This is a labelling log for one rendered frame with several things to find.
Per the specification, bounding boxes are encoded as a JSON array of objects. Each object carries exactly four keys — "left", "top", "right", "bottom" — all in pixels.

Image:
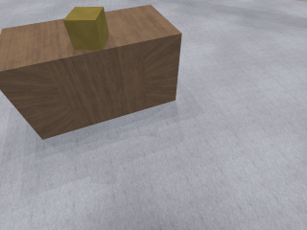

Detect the pedestal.
[{"left": 0, "top": 5, "right": 182, "bottom": 140}]

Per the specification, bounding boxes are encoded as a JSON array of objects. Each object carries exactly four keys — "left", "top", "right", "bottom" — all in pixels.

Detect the carton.
[{"left": 63, "top": 7, "right": 109, "bottom": 51}]

